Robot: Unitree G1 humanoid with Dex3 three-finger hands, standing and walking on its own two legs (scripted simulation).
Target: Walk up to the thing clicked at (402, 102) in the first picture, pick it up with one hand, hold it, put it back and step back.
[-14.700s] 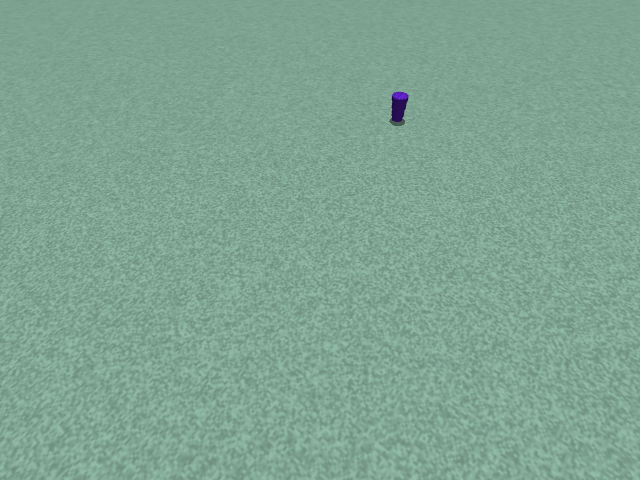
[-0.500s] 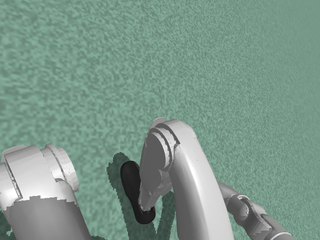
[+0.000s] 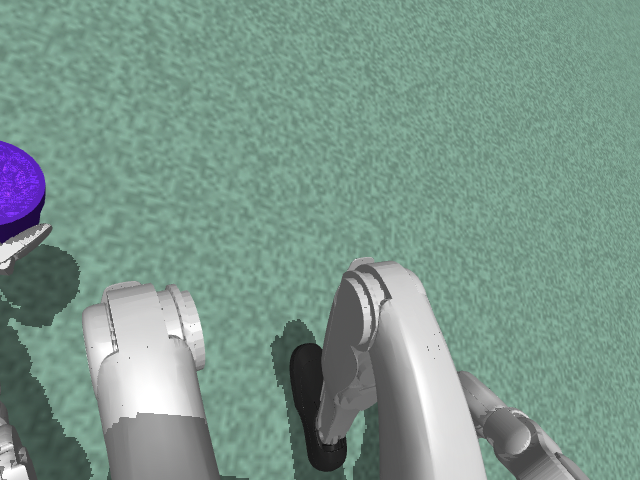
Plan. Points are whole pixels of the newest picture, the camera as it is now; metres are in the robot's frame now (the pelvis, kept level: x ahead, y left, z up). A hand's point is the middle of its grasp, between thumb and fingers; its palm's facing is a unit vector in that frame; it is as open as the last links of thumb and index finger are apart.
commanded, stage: settle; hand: left
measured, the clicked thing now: out of the picture +0.41 +0.32 -0.14
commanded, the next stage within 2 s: lift in 1.46 s
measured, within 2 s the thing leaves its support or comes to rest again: neither
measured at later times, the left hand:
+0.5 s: hand out of the picture +0.40 +0.32 -0.02, palm faces +0.35 -0.93 -0.07, open 11.7 cm
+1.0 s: hand out of the picture +0.41 +0.30 +0.02, palm faces +0.37 -0.93 -0.05, open 11.7 cm
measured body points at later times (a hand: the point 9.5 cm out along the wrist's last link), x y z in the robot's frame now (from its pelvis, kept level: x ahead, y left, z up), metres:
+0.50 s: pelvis +0.02 -0.01 +0.03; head +0.21 +0.10 +0.42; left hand +0.37 +0.36 -0.02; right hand +0.19 -0.25 -0.08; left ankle +0.08 +0.12 -0.27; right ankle +0.14 -0.13 -0.27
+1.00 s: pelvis +0.02 -0.02 +0.06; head +0.22 +0.06 +0.46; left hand +0.38 +0.35 +0.03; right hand +0.20 -0.27 -0.06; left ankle +0.08 +0.12 -0.27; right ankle +0.14 -0.13 -0.27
